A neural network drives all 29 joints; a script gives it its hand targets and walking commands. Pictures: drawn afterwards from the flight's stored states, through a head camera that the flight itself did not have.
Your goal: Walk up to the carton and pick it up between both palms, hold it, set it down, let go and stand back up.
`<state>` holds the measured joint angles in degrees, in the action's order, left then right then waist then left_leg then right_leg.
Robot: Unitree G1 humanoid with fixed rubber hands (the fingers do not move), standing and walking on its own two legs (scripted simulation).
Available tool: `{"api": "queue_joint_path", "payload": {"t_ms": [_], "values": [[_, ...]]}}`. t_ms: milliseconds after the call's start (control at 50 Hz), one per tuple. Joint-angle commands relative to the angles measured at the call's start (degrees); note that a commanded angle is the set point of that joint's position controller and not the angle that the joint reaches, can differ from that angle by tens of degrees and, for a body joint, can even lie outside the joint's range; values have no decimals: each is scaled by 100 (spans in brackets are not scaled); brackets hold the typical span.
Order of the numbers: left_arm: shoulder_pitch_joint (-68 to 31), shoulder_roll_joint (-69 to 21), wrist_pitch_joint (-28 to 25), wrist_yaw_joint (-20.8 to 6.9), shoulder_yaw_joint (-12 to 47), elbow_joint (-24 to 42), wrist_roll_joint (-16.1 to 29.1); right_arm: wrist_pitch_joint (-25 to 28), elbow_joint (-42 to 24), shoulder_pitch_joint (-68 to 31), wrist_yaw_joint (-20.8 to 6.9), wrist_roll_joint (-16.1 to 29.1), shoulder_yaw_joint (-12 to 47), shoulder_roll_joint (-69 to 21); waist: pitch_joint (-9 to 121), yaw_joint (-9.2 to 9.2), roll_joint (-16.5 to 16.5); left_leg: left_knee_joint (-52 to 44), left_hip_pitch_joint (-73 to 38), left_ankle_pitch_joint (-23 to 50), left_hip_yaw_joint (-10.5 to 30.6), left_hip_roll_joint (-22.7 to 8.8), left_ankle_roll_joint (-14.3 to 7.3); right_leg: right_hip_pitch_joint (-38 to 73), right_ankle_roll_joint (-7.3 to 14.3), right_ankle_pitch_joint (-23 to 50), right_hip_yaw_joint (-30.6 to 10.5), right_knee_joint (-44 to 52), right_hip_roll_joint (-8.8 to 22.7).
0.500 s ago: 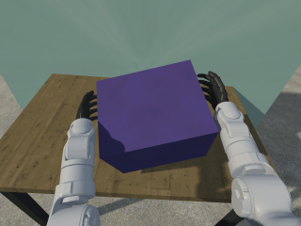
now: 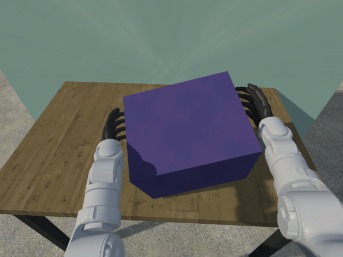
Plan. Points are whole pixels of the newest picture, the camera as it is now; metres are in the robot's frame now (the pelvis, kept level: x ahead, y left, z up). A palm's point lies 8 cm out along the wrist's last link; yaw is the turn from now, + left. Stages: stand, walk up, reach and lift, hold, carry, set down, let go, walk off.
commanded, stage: set down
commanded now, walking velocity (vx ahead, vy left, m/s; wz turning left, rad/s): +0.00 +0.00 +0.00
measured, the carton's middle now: (187, 139) +0.41 +0.02 +0.06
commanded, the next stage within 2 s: none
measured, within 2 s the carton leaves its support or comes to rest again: rests again in 1.94 s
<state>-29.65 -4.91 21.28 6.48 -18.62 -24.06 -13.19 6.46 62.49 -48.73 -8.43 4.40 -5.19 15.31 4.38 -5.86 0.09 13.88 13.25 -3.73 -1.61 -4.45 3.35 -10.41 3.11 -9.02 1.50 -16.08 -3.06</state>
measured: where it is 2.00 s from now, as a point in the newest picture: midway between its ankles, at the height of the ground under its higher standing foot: outside the picture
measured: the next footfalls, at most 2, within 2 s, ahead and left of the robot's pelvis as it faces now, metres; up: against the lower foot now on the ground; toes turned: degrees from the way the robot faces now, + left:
none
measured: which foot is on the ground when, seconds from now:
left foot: down 0.00-1.00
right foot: down 0.00-1.00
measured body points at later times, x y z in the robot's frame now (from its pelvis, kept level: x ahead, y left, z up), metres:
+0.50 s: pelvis +0.01 +0.00 +0.00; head +0.03 -0.01 +0.45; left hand +0.37 +0.21 +0.08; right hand +0.47 -0.14 +0.11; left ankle +0.03 +0.16 -0.75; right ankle -0.01 -0.08 -0.75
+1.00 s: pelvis +0.00 -0.01 +0.00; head +0.06 -0.03 +0.44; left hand +0.38 +0.20 +0.07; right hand +0.49 -0.15 +0.09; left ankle +0.03 +0.16 -0.75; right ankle -0.01 -0.08 -0.75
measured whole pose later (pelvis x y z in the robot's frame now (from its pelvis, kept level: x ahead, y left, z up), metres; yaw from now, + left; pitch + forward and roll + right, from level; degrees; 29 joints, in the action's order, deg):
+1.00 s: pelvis +0.00 -0.01 +0.00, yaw +0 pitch +15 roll +0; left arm -36.0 -8.1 8.9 9.7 -20.9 -35.0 -10.8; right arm 12.2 79.6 -57.5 -11.5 -0.5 -8.0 20.9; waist 9.1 -10.9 -0.7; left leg 13.1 26.0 -1.6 -1.9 -5.7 3.5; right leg -23.6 4.4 -7.7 3.5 -16.3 -3.8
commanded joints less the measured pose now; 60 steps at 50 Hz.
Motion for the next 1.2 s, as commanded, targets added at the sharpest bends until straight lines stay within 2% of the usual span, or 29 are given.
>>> {"api": "queue_joint_path", "payload": {"t_ms": [0, 80, 100, 160, 240, 260, 300, 400, 420, 440, 560, 600, 620, 680, 700, 720, 740, 780, 820, 900, 920, 940, 960, 980, 1060, 1120, 1140, 1160, 1180], "values": [[-3839, -2146, -795, -485, 1719, 916, 437, 247, -962, -3278, -507, -159, 759, -2438, 2528, -198, 584, 187, -1197, 917, -260, 310, -432, 504, -519, 1945, 176, 19, 293], [-3959, -2125, -957, -497, 1618, 637, 370, 275, -516, -3132, -553, -440, 327, -2439, 2423, -73, 415, 43, -1023, 541, -259, 363, -419, 388, -549, 1383, 199, 75, 333], [-4287, -2293, -1039, -493, 1831, 826, 427, 350, -432, -3056, -548, -579, 148, -2404, 2693, 185, 370, 103, -1169, 623, -242, 349, -368, 162, -532, 1413, 259, 77, 301], [-4301, -2368, -1269, -378, 1866, 765, 422, 478, -194, -3152, -554, -642, 56, -2395, 2997, 44, 251, 251, -1359, 1008, -200, 293, -312, -65, -455, 1312, 312, 58, 223], [-4231, -2433, -1365, -350, 1938, 689, 467, 620, -81, -3236, -525, -632, 96, -2175, 3198, 80, 220, 399, -1314, 1459, -204, 308, -256, 77, -455, 2163, 295, -48, 192], [-4241, -2331, -1390, -318, 1802, 718, 391, 595, 182, -3216, -537, -516, 198, -2194, 3160, -91, 172, 444, -1362, 1701, -271, 286, -225, 118, -439, 2196, 343, -122, 166], [-4003, -2364, -1393, -286, 1766, 542, 318, 624, 157, -3246, -526, -547, 136, -2081, 3003, -52, 113, 484, -1555, 1785, -246, 274, -223, -3, -401, 2001, 365, -28, 155], [-3898, -2579, -1509, -115, 1849, 667, 355, 786, 132, -3455, -616, -298, 342, -1947, 3339, -361, 221, 672, -1816, 2512, -210, 177, -153, -378, -253, 1950, 405, 63, 45], [-3743, -2611, -1516, -112, 1873, 663, 382, 840, 75, -3506, -618, -337, 391, -1843, 3404, -335, 369, 699, -1734, 2480, -181, 134, -183, -382, -236, 2151, 409, 55, 42], [-3768, -2401, -1512, -111, 1643, 426, 331, 806, 37, -3656, -616, -282, 526, -1900, 3228, -540, 567, 592, -1545, 2330, -235, 166, -244, -248, -318, 2225, 374, 11, 57], [-3467, -2584, -1515, 6, 1905, 625, 355, 816, 732, -3223, -713, -160, 339, -1471, 3371, -359, 172, 661, -1863, 2494, -122, 102, -142, -742, -147, 1727, 424, 175, 11], [-3191, -2474, -1505, 16, 1717, 395, 331, 805, 650, -3375, -727, -158, 526, -1535, 2992, -542, 440, 558, -1539, 2173, -166, 124, -233, -687, -211, 1847, 323, 200, 41], [-3318, -2553, -1539, -24, 1807, 384, 419, 874, 520, -3432, -714, -286, 357, -1481, 3213, -376, 460, 554, -1447, 2203, -129, 141, -200, -595, -218, 2040, 352, 144, 58], [-3298, -2071, -1494, 54, 1510, 95, 348, 800, 738, -3331, -716, -353, 194, -1163, 2910, -375, 538, 385, -1105, 1460, -203, 145, -288, -690, -272, 1492, 303, 187, 131], [-3465, -2049, -1508, 27, 1650, 101, 404, 801, 711, -3391, -693, -382, 144, -1059, 2967, -230, 550, 419, -1019, 1405, -174, 145, -278, -689, -259, 1543, 279, 148, 126], [-3481, -2229, -1479, -19, 1634, -12, 399, 753, 763, -3578, -773, -378, 201, -1325, 2729, -319, 662, 372, -997, 1247, -156, 160, -329, -729, -276, 1265, 270, 190, 163], [-3465, -2344, -1502, -43, 1772, 48, 463, 759, 820, -3389, -790, -397, 118, -1452, 2933, -182, 586, 392, -1058, 1317, -168, 150, -290, -690, -261, 1331, 321, 211, 138], [-3547, -2157, -1572, -26, 1505, -58, 384, 800, 520, -3685, -816, -545, 117, -1461, 3123, -503, 636, 302, -756, 1118, -224, 202, -352, -566, -307, 1235, 217, 158, 187], [-3609, -2206, -1591, -78, 1412, -186, 375, 790, 689, -3709, -823, -680, 6, -1472, 3153, -370, 748, 280, -443, 1120, -243, 248, -360, -284, -429, 1877, 215, -11, 240], [-3276, -2331, -1656, -56, 1329, -325, 247, 935, 679, -3644, -789, -613, 152, -1486, 3376, -515, 623, 391, -496, 1673, -157, 200, -306, -123, -428, 2637, 208, -129, 258], [-3422, -2177, -1668, -64, 1251, -326, 285, 946, 645, -3737, -796, -619, 126, -1475, 3421, -516, 833, 384, -390, 1524, -216, 224, -366, -95, -478, 2636, 175, -138, 253], [-3405, -2174, -1684, -44, 1148, -330, 161, 922, 654, -3775, -806, -575, 228, -1581, 3459, -708, 719, 368, -247, 1578, -270, 245, -348, 80, -486, 2699, 152, -221, 261], [-3517, -2201, -1696, -42, 1220, -233, 236, 971, 663, -3843, -805, -658, 112, -1442, 3631, -550, 822, 399, -250, 1760, -260, 225, -347, 19, -475, 2891, 216, -256, 220], [-3393, -2272, -1757, -18, 1230, -241, 206, 1038, 498, -3968, -811, -501, 329, -1523, 3708, -738, 745, 479, -288, 1893, -250, 226, -323, 66, -451, 3004, 176, -309, 198], [-3183, -2304, -1829, -31, 1140, -280, 217, 1144, 616, -3876, -774, -364, 531, -1571, 3648, -769, 970, 500, -158, 2022, -218, 202, -356, 184, -561, 3781, 139, -437, 240], [-3162, -2227, -1827, -50, 1043, -412, 170, 1078, 801, -3850, -797, -347, 587, -1594, 3515, -830, 965, 473, -238, 1983, -277, 186, -373, 81, -531, 3542, 171, -377, 215], [-3280, -2311, -1896, -11, 1217, -246, 238, 1182, 685, -3860, -768, -300, 568, -1640, 3796, -714, 854, 576, -279, 2120, -270, 205, -324, 122, -492, 3622, 136, -385, 206], [-3106, -2305, -1915, -27, 1188, -301, 217, 1210, 543, -3838, -783, -351, 581, -1678, 3869, -839, 878, 550, -311, 2211, -308, 165, -298, 109, -462, 3482, 207, -378, 160], [-3170, -2234, -1927, -19, 1207, -424, 259, 1190, 685, -3898, -758, -377, 536, -1592, 3684, -749, 875, 534, -283, 2069, -298, 180, -305, 48, -465, 3520, 164, -339, 197]]}}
